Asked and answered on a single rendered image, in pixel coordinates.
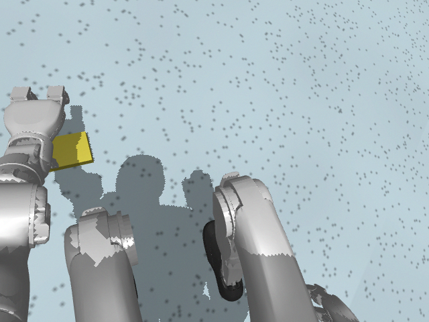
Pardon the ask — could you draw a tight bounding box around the right robot foot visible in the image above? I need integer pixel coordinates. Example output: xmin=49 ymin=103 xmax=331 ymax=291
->
xmin=202 ymin=220 xmax=243 ymax=302

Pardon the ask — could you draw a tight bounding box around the left robot hand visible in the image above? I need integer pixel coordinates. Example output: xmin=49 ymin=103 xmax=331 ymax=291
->
xmin=4 ymin=86 xmax=70 ymax=169

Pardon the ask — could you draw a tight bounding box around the left robot arm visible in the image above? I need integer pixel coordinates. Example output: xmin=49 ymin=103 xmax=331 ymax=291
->
xmin=0 ymin=132 xmax=54 ymax=322

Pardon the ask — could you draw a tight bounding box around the right robot hand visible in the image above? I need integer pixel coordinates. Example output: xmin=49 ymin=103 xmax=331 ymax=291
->
xmin=306 ymin=284 xmax=359 ymax=322

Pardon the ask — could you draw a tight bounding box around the small box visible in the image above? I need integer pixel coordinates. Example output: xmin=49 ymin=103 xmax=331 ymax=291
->
xmin=49 ymin=131 xmax=94 ymax=172

